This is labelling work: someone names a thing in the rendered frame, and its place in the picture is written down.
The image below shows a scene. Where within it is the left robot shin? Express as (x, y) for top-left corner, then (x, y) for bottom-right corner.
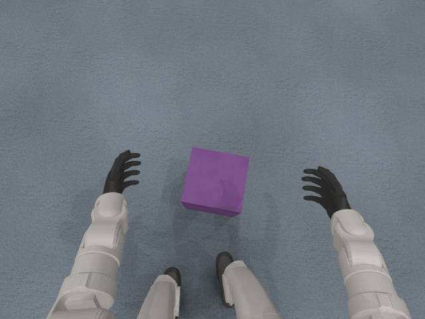
(150, 274), (176, 289)

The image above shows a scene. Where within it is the robot right forearm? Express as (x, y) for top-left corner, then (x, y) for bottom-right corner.
(330, 209), (412, 319)

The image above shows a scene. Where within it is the right robot hand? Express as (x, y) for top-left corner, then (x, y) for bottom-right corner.
(301, 166), (351, 219)

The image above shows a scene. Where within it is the left robot thigh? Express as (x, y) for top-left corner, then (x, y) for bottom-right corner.
(137, 281), (181, 319)

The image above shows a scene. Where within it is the left robot hand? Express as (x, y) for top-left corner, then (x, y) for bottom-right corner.
(103, 150), (141, 194)

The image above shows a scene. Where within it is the carton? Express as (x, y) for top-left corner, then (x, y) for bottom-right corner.
(181, 147), (250, 217)

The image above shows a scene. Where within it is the robot left forearm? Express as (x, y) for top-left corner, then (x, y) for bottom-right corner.
(46, 192), (128, 319)

